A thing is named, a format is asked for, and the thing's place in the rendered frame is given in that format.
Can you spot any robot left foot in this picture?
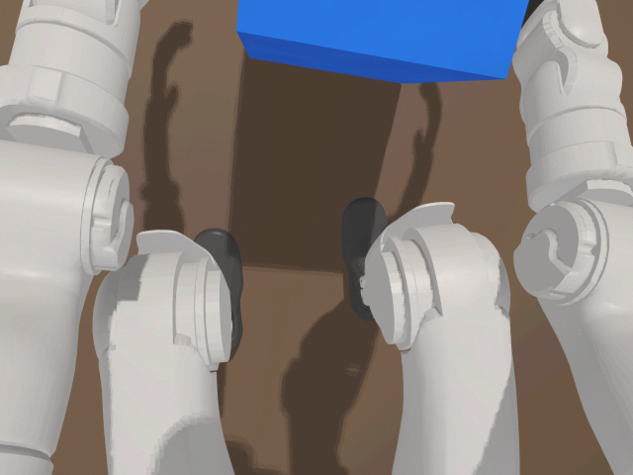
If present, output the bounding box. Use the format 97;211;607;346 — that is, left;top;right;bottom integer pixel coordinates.
194;229;243;352

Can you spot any left robot upper arm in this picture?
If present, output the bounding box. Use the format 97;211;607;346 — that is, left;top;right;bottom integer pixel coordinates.
0;140;135;475

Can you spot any robot right hand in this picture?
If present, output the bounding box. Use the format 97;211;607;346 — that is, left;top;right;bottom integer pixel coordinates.
521;0;544;29

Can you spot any right robot upper arm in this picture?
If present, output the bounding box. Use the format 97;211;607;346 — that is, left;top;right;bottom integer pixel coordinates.
513;198;633;475

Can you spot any right robot forearm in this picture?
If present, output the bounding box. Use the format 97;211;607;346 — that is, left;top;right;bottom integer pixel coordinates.
512;0;633;213

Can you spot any right robot thigh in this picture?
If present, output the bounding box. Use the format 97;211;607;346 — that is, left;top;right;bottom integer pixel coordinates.
372;224;520;475

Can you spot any left robot forearm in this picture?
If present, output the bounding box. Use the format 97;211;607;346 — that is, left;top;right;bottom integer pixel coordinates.
0;0;149;159

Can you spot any carton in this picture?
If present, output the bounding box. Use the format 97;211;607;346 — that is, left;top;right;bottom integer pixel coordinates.
236;0;529;83

